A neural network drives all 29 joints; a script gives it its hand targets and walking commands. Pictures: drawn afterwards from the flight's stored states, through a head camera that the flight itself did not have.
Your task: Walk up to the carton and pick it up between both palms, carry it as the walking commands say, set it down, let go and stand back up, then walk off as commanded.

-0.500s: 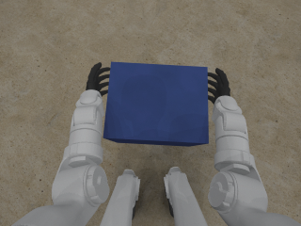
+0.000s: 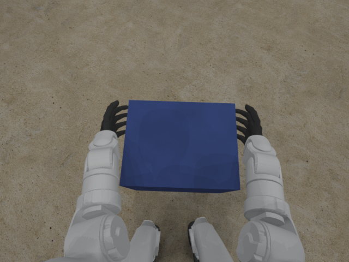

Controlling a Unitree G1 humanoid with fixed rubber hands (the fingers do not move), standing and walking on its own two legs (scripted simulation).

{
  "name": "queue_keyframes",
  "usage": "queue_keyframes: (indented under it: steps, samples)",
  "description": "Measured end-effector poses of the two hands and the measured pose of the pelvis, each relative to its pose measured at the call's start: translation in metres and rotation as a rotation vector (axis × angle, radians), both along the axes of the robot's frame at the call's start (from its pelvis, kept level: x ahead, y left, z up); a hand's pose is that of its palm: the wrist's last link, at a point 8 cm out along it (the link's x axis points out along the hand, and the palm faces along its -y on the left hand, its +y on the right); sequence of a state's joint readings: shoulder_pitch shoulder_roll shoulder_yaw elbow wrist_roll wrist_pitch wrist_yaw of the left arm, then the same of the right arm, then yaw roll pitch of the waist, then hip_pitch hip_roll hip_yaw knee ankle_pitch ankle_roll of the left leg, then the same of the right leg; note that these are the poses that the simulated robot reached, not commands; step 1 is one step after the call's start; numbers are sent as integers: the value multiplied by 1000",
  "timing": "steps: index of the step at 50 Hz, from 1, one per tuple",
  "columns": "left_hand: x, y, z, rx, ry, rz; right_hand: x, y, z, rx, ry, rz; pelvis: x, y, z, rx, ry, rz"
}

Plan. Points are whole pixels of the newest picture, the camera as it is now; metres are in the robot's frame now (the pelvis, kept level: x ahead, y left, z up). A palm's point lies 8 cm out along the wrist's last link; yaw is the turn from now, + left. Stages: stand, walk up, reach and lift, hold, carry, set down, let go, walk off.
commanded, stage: reach and lift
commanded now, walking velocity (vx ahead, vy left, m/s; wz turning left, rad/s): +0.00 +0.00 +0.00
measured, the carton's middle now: (179, 152) +0.37 -0.02 -0.12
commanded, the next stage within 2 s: none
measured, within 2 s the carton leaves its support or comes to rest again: neither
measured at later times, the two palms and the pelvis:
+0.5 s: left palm (96, 132) +0.37 +0.16 +0.03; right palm (263, 135) +0.36 -0.18 +0.04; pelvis +0.02 +0.01 +0.05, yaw +0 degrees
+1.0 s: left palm (80, 133) +0.34 +0.16 +0.10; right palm (280, 136) +0.33 -0.18 +0.10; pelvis +0.02 +0.00 +0.08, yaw -1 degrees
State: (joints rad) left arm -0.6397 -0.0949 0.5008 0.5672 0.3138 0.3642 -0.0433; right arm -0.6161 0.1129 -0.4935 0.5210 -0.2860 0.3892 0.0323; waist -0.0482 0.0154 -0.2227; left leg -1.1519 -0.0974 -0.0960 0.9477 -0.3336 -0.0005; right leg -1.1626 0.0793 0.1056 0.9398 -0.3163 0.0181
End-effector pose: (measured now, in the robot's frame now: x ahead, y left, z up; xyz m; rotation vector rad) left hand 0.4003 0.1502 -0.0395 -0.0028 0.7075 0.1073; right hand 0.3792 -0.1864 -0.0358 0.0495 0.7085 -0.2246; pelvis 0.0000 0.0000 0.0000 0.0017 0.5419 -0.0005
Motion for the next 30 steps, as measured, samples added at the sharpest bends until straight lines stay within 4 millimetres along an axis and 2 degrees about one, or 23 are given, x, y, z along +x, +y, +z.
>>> queue_keyframes:
  steps: [14,30]
  samples:
    - [-18,6,36,-1,3,15,-14,6,41,-12,-7,11,15,3,35,-8,-109,5]
    - [-34,7,86,15,-16,15,-30,8,86,-22,-29,17,23,8,62,-8,-286,-3]
